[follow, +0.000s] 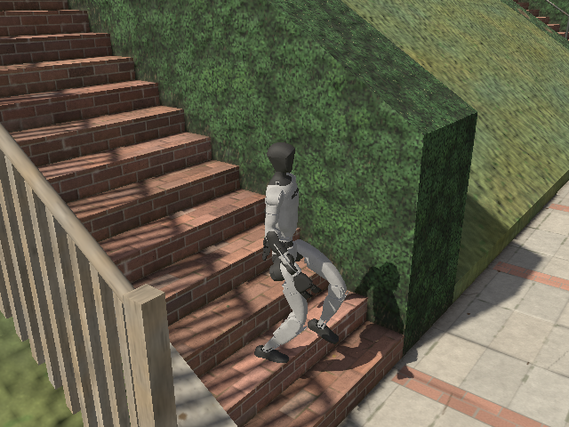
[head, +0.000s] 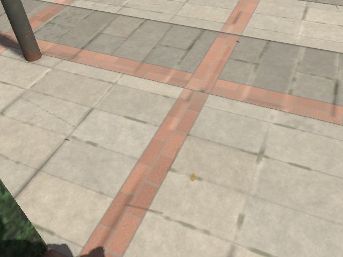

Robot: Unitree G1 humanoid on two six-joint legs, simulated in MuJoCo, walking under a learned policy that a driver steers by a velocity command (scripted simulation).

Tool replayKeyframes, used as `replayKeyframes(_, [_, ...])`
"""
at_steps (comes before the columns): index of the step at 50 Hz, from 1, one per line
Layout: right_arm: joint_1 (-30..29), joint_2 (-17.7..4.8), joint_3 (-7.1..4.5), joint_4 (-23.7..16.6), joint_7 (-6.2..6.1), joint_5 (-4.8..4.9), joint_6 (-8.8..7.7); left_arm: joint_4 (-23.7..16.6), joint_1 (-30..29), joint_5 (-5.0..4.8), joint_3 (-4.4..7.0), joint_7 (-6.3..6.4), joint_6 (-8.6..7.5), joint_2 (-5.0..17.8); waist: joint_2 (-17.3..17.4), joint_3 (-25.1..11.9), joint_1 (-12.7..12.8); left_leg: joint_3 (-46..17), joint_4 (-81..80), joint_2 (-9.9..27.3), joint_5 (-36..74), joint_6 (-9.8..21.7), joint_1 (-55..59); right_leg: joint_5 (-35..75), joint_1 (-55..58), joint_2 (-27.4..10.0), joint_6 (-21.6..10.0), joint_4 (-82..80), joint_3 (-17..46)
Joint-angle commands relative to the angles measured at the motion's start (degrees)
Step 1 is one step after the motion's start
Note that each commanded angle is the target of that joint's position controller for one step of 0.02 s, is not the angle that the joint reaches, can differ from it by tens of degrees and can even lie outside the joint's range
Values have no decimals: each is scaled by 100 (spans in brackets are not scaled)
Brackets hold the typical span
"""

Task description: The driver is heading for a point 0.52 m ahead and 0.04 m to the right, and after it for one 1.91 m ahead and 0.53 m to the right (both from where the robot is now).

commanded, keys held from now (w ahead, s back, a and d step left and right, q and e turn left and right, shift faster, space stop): w+shift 0.32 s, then e+shift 0.62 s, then shift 0.06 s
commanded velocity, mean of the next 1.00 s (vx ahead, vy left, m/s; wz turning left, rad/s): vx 0.54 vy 0.00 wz -0.41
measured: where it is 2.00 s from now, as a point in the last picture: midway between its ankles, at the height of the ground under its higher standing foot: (208, 246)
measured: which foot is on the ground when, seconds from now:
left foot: up 0.00-0.22, down 0.24-0.58, up 0.60-0.92, down 0.94-1.00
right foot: down 0.00-0.22, up 0.24-0.56, down 0.58-0.92, up 0.94-1.00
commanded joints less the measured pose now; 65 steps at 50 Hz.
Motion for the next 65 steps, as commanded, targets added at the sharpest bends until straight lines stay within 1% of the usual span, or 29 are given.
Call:
replayKeyframes(1, [-947,-368,-77,-291,128,36,-238,-430,-477,-208,96,131,-266,611,-409,956,-319,349,-2387,222,2980,104,288,1615,-812,-1000,-411,-1928,1989])
replayKeyframes(7, [-1875,-124,46,-455,205,303,-228,-140,324,179,96,198,21,517,-731,1343,794,1504,-4446,231,1543,23,1906,3540,350,-787,-507,-1409,1286])
replayKeyframes(11, [2253,-777,-344,875,-37,17,-242,33,-292,163,203,286,132,933,-262,82,-1231,1155,-4826,247,880,610,5865,6687,-538,-840,-432,3578,890])
replayKeyframes(12, [3273,-1073,-486,1201,-14,51,-184,-115,-1419,152,357,284,104,1083,481,122,-2190,409,-5601,903,1547,1160,7025,1603,-2071,212,-286,6491,435])
replayKeyframes(14, [2768,-1046,-346,1067,111,44,-345,-680,-937,-181,340,302,-69,883,480,-375,-1013,-705,-3481,2019,3520,1012,8895,56,-4953,-163,-364,5082,1301])
replayKeyframes(16, [1724,-821,-354,1033,-53,3,-495,-630,-1258,178,474,169,-48,1007,143,256,-483,-1538,-4443,2118,-1350,1591,6644,1230,-4614,-704,-104,2831,1561])
replayKeyframes(17, [1104,-377,-165,872,-103,114,-647,-673,-1742,237,554,63,72,1095,-394,911,-171,-952,-4716,1768,-797,1312,4586,2107,-3508,-860,203,1191,1556])
replayKeyframes(19, [1335,-688,-198,942,-155,2,-710,-421,-1105,329,454,26,305,666,67,841,-38,-290,-4308,1841,2279,1262,3306,3007,-2004,-658,338,878,812])
replayKeyframes(22, [911,-298,-83,1021,-241,360,-927,-447,-1542,1,244,-263,-11,81,-125,356,124,1459,-3712,430,-1748,178,1246,7787,1028,-345,132,-1728,276])
replayKeyframes(23, [582,-67,43,934,-395,691,-862,-773,-2247,-497,161,-231,-77,-73,-454,620,-92,1460,-3445,413,-2185,130,833,7414,852,-370,446,-1961,333])
replayKeyframes(26, [1132,-432,70,1045,-433,619,-702,-1056,-2362,-149,76,-331,21,368,-227,547,-285,1508,-1719,448,-1117,-44,2683,7443,155,-276,550,-3159,33])
replayKeyframes(28, [1114,-689,37,991,-385,482,-462,-735,-880,-121,338,-453,22,986,-300,-199,356,1352,706,667,777,-122,3737,7704,911,-373,46,-4086,35])
replayKeyframes(29, [943,-714,10,952,-314,413,-451,-514,31,-111,379,-473,76,1204,-1103,-232,897,1619,3345,162,-1648,-415,2801,8269,2004,-794,-583,-4200,380])
replayKeyframes(30, [1774,-100,103,602,-148,191,-504,-739,-185,120,331,-445,40,1487,-2292,-638,136,1226,4903,-234,-5358,-605,-141,10632,4319,-1429,-1145,-1651,1460])
replayKeyframes(31, [1768,-393,168,72,-79,402,-666,-942,-288,118,470,-334,30,1896,-2370,-1881,327,369,5123,-217,-5121,-742,-1237,10338,5504,-2272,-2227,-1505,3186])
replayKeyframes(32, [1299,-858,117,-177,-33,462,-692,-1383,-803,56,481,-228,143,1792,-972,-2411,365,94,4362,87,-4446,-548,-1304,8313,5171,-2455,-2261,-2229,3678])
replayKeyframes(33, [1113,-634,169,-430,-89,548,-653,-1595,-1438,-5,624,-103,242,2308,-410,-2349,-24,115,4198,148,-3956,-574,-1523,5521,4398,-2759,-2431,-2868,4735])
replayKeyframes(34, [851,-869,51,-361,-213,532,-566,-1855,-1897,34,513,5,224,1948,724,-1964,-185,-45,2844,344,-2905,-550,-1209,4556,2943,-2858,-2188,-3409,5083])
replayKeyframes(36, [490,-883,-71,-490,-428,279,-194,-2118,-2765,-73,354,130,290,1562,586,-483,-711,82,693,413,-2609,-927,663,5954,-542,-1814,-1769,-3581,3600])
replayKeyframes(39, [-46,-609,-139,-856,-490,214,-260,-2290,-2822,-242,428,293,423,1496,-455,-836,-587,516,-2398,-121,-997,-1062,2715,6304,-1595,-282,-997,-3229,2174])
replayKeyframes(45, [-386,-647,-252,-1228,-303,282,-135,-2771,-2946,-374,527,377,668,1198,-1093,-781,-596,-180,-4387,-73,-535,-772,2943,3762,-581,-332,-339,-2529,3421])
replayKeyframes(47, [425,-893,-370,-1016,-328,125,-161,-2914,-2742,-339,378,320,664,564,-98,-1101,-666,-965,-4975,1326,1077,11,5299,866,-2189,550,188,-565,2479])
replayKeyframes(48, [589,-1085,-391,-1122,-302,-34,-134,-3086,-2058,-315,354,219,620,741,1313,-1766,-334,-2580,-5006,2681,2206,1155,6036,-325,-2891,928,452,724,1882])
replayKeyframes(49, [220,-1127,-451,-1245,-284,78,-156,-3055,-1989,-257,483,128,573,1373,1426,-1805,-226,-3190,-5188,3011,1511,1590,5656,64,-3213,336,687,1798,1586])
replayKeyframes(53, [-424,-781,-282,-1419,-266,218,18,-2898,-2505,-192,422,187,859,1264,51,-620,-261,-871,-5218,1457,1004,762,3632,1351,-2240,10,824,1492,1044])
replayKeyframes(56, [-259,-1061,-371,-1296,-273,209,64,-2942,-2731,-244,223,103,748,856,386,-880,-324,-267,-5289,1203,1360,666,3503,1550,-1271,-9,764,-215,623])
replayKeyframes(62, [523,-939,-311,-936,-196,312,-59,-2739,-2564,-101,293,68,777,1152,656,-871,-328,-21,-4855,1046,-657,119,3092,3065,795,-183,282,-3028,598])
replayKeyframes(64, [395,-550,-154,-1281,-95,177,-166,-2750,-2696,108,351,106,833,1625,-1727,-999,-546,689,-3782,380,-2872,-530,2299,3786,611,-2035,-837,-3586,2588])
replayKeyframes(65, [154,-926,-247,-1225,-126,238,-150,-2897,-2941,152,279,87,764,1284,-1282,-673,-346,515,-3319,494,-2949,-642,2556,3201,231,-1873,-981,-3806,2621])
